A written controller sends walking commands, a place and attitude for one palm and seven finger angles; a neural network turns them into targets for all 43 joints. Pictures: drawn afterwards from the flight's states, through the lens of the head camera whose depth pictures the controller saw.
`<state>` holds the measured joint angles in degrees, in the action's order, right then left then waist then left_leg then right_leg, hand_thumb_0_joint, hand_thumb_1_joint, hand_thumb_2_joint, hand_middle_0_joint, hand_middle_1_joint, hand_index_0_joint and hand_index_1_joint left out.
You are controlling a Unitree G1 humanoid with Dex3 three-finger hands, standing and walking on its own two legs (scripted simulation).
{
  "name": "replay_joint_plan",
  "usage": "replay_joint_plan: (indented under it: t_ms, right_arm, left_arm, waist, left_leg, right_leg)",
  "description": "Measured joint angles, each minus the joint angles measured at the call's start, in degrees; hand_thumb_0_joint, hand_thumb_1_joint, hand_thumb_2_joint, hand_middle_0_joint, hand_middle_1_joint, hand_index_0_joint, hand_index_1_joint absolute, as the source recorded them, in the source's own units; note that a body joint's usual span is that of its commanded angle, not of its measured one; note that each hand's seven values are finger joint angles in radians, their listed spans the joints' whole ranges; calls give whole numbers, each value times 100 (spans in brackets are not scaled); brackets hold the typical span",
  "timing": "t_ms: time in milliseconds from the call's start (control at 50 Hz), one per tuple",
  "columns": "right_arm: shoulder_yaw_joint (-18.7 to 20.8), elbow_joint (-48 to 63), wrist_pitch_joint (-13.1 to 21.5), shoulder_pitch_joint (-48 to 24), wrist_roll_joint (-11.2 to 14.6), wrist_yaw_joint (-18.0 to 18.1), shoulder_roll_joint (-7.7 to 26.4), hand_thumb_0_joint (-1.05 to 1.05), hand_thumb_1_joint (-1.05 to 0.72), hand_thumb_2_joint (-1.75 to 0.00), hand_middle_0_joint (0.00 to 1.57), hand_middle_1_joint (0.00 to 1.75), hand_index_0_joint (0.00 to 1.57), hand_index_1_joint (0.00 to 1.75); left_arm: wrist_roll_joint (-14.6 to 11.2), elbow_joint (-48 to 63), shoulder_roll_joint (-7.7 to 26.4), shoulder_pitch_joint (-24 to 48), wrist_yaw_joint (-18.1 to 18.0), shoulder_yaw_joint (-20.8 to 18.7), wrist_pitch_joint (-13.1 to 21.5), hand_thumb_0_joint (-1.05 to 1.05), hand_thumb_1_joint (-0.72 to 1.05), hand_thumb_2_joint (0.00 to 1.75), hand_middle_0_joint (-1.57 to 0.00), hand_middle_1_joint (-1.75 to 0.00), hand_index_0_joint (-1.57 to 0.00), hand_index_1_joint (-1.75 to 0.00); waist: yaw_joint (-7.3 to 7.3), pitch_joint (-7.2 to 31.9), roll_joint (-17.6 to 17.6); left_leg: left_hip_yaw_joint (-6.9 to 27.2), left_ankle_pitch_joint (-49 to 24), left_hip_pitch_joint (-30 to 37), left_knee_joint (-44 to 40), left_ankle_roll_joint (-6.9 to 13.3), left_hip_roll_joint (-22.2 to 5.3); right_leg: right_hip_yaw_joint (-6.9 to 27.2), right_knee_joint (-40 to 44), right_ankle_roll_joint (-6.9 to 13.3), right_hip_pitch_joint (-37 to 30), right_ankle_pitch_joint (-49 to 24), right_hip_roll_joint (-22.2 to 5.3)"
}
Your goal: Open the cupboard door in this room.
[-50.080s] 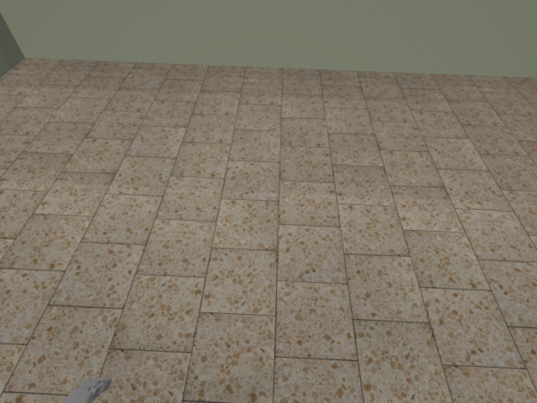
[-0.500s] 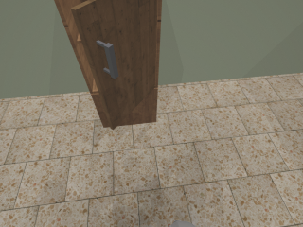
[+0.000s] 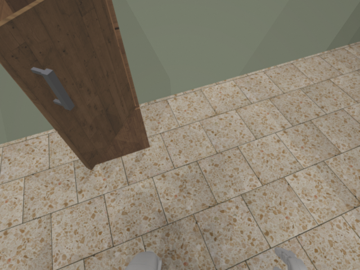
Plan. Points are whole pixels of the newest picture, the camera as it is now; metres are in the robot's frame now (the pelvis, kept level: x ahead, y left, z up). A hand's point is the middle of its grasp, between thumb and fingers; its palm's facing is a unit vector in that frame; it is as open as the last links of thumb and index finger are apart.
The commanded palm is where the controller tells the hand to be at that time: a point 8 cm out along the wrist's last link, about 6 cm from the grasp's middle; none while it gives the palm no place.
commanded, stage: walk to a spot facing it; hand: left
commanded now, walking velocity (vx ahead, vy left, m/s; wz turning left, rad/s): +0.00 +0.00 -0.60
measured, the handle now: (53, 89) +0.51 +0.39 +0.07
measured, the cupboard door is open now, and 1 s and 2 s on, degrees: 47 47 47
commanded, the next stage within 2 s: turn to face it in 2.00 s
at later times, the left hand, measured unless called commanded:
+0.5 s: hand (113, 252) +0.16 +0.20 -0.17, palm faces -0.30 -0.92 -0.25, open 7.4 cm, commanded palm none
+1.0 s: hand (148, 238) +0.21 +0.12 -0.17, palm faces -0.48 -0.86 -0.20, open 7.4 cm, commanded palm none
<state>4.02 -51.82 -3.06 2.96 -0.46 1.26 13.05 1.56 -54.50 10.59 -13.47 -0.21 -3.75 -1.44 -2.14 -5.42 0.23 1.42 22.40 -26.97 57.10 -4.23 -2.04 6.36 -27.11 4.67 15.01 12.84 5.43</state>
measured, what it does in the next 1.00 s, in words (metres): walks ahead, turning right: left foot, then right foot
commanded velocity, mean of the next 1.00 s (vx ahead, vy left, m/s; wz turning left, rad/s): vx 0.15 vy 0.00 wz -0.59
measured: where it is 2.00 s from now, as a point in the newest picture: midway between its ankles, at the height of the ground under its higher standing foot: (263, 231)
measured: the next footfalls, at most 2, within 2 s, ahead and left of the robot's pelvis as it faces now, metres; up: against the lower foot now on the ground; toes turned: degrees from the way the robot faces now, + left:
left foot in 0.20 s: +0.04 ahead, +0.16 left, +0.00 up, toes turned -8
right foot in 0.56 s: +0.02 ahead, -0.12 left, +0.00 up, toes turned -25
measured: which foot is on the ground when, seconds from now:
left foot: up 0.00-0.18, down 0.20-0.56, up 0.58-1.00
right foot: down 0.00-0.18, up 0.20-0.54, down 0.56-1.00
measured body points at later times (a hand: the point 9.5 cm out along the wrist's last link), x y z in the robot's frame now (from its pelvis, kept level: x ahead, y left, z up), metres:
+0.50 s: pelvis +0.01 +0.02 -0.01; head +0.07 +0.00 +0.44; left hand +0.18 +0.25 -0.15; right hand -0.03 -0.24 -0.15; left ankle +0.01 +0.16 -0.74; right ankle -0.02 -0.11 -0.71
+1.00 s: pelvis +0.09 -0.04 +0.00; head +0.13 -0.06 +0.45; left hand +0.23 +0.16 -0.15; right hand +0.05 -0.31 -0.13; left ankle +0.19 +0.05 -0.72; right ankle -0.02 -0.10 -0.74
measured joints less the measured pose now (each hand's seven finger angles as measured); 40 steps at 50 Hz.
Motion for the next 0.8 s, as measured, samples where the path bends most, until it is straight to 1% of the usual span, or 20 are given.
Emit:
replay_joint_plan:
  t_ms: [120, 160, 180, 200, 220, 260, 300, 320, 360, 400, 480, 520, 540, 560, 580, 600, 620, 660, 720, 800]
  right_arm:
    - [-63, 109, 60, -65, 58, 22, -118, 1, -91, -90, 20, 29, 20, 30]
    - [-100, 151, 120, -30, 77, 30, -161, 1, -91, -90, 20, 29, 20, 30]
    - [-129, 186, 171, 31, 75, 35, -154, 1, -91, -90, 20, 29, 20, 30]
    - [-142, 206, 233, 99, 48, 47, -145, 1, -91, -89, 20, 29, 20, 30]
    - [-163, 198, 259, 148, 16, 67, -176, 1, -91, -89, 20, 29, 20, 30]
    - [-235, 189, 252, 291, -52, 90, -234, 1, -91, -89, 20, 29, 20, 30]
    - [-283, 172, 252, 480, -96, 109, -267, 1, -91, -89, 20, 29, 20, 30]
    - [-294, 158, 249, 569, -107, 112, -268, 1, -91, -89, 20, 29, 21, 30]
    - [-296, 113, 241, 713, -117, 113, -254, 1, -91, -89, 20, 29, 21, 30]
    - [-276, 64, 239, 834, -124, 103, -224, 1, -91, -89, 20, 30, 21, 30]
    - [-208, -18, 235, 1047, -137, 57, -117, 1, -90, -89, 20, 30, 21, 30]
    - [-167, -60, 223, 1157, -131, 34, -36, 1, -90, -89, 20, 30, 21, 30]
    - [-144, -74, 212, 1232, -114, 18, 11, 1, -90, -89, 20, 30, 21, 30]
    - [-116, -96, 189, 1298, -80, 1, 57, 1, -90, -89, 20, 30, 21, 30]
    - [-87, -148, 126, 1272, -52, -4, 124, 1, -91, -89, 20, 30, 21, 30]
    - [-73, -195, 48, 1229, -32, 7, 177, 1, -91, -89, 20, 30, 21, 30]
    - [-59, -232, -15, 1198, -21, 12, 211, 1, -91, -89, 20, 29, 20, 30]
    - [-34, -271, -77, 1144, -32, -25, 227, 1, -91, -89, 20, 29, 20, 30]
    - [-21, -218, -68, 1044, -70, -119, 190, 1, -91, -89, 20, 29, 20, 30]
    - [-3, -97, 31, 915, -94, -204, 116, 1, -91, -90, 20, 29, 20, 30]
  left_arm:
    - [17, 44, 121, -56, -4, -55, -29, 1, 90, 89, -20, -30, -21, -30]
    - [2, 33, 189, -71, -11, -79, -64, 1, 90, 89, -20, -30, -21, -30]
    - [-19, 37, 214, -99, -11, -86, -89, 1, 90, 89, -20, -30, -21, -30]
    - [-50, 29, 243, -88, 3, -95, -117, 1, 90, 89, -20, -30, -21, -30]
    - [-56, 2, 306, -17, 21, -108, -150, 1, 90, 89, -20, -30, -21, -30]
    - [-23, 15, 426, 86, 70, -149, -182, 1, 90, 89, -20, -30, -20, -30]
    - [0, 53, 512, 176, 121, -198, -181, 1, 91, 89, -20, -30, -20, -30]
    - [-3, 85, 538, 216, 144, -211, -184, 1, 91, 89, -20, -30, -20, -30]
    - [-10, 150, 566, 275, 185, -222, -189, 1, 91, 90, -20, -30, -20, -30]
    - [-15, 187, 570, 331, 215, -211, -205, 1, 91, 90, -19, -30, -20, -30]
    - [-20, 195, 526, 476, 259, -153, -218, 1, 91, 90, -19, -30, -20, -30]
    - [-26, 202, 492, 558, 273, -115, -192, 1, 91, 90, -19, -30, -20, -30]
    - [-27, 226, 480, 585, 278, -92, -158, 1, 91, 90, -19, -30, -20, -30]
    - [-14, 254, 477, 611, 269, -71, -94, 1, 91, 90, -19, -30, -20, -30]
    - [-13, 257, 427, 668, 231, -58, -26, 1, 91, 90, -19, -30, -20, -30]
    - [-28, 267, 379, 706, 188, -27, 26, 1, 91, 90, -19, -30, -20, -30]
    - [-39, 288, 333, 713, 145, -1, 50, 1, 91, 90, -19, -30, -20, -30]
    - [-48, 319, 254, 666, 74, 17, 42, 0, 91, 90, -20, -30, -20, -30]
    - [-41, 293, 178, 497, 56, 44, 55, 0, 91, 89, -20, -30, -20, -30]
    - [-28, 174, 85, 230, 118, 85, 129, 0, 90, 89, -20, -30, -20, -30]
  waist:
    - [-116, 42, -196]
    - [-100, 72, -256]
    - [-66, 127, -224]
    - [-21, 159, -185]
    - [-13, 111, -247]
    - [-36, 23, -325]
    - [-31, -16, -321]
    - [-28, -34, -297]
    - [-17, -66, -239]
    - [19, -88, -174]
    - [170, -121, -33]
    - [254, -122, 47]
    - [287, -103, 88]
    - [311, -76, 105]
    - [325, -118, 186]
    - [354, -164, 231]
    - [370, -181, 250]
    - [352, -153, 222]
    - [333, -34, 122]
    - [310, 118, 61]
  left_leg:
    - [35, 175, 446, -1154, 87, 181]
    - [35, -147, 760, -1916, 124, 223]
    - [49, -369, 978, -2435, 180, 170]
    - [70, -551, 1068, -2689, 313, 109]
    - [6, -554, 1076, -2640, 378, 120]
    - [-148, -496, 1193, -2665, 404, 56]
    - [-260, -530, 1331, -2835, 374, -56]
    - [-316, -559, 1392, -2914, 360, -114]
    - [-461, -585, 1496, -3020, 334, -224]
    - [-630, -556, 1576, -3048, 299, -325]
    - [-979, -359, 1660, -2862, 191, -506]
    - [-1135, -188, 1657, -2632, 103, -604]
    - [-1191, -63, 1616, -2434, 47, -659]
    - [-1227, 60, 1476, -2073, 15, -711]
    - [-1079, 410, 1245, -1448, 2, -729]
    - [-838, 731, 984, -759, 14, -638]
    - [-648, 853, 735, -170, 31, -538]
    - [-490, 648, 345, 540, 26, -424]
    - [-431, 115, -18, 663, -21, -375]
    - [-336, -337, -178, 160, -53, -337]
  right_leg:
    - [329, -56, -89, 122, -12, 120]
    - [446, -179, -162, 220, 35, 175]
    - [469, -304, -203, 305, 95, 248]
    - [414, -588, -255, 453, 401, 290]
    - [294, -1085, -346, 629, 908, 227]
    - [-37, -2229, -524, 1013, 1437, 83]
    - [-292, -3159, -656, 1328, 1474, -76]
    - [-386, -3453, -702, 1430, 1422, -171]
    - [-520, -3664, -762, 1523, 1293, -364]
    - [-624, -3430, -784, 1473, 1179, -529]
    - [-849, -2270, -707, 1058, 1110, -692]
    - [-967, -1555, -617, 730, 938, -669]
    - [-1029, -1095, -555, 508, 609, -643]
    - [-1025, -784, -411, 353, 335, -624]
    - [-999, -893, -300, 397, 388, -559]
    - [-965, -999, -230, 410, 496, -525]
    - [-929, -995, -190, 370, 560, -501]
    - [-813, -776, -155, 221, 519, -454]
    - [-599, -337, -126, 9, 304, -387]
    - [-355, 108, -78, -235, 145, -279]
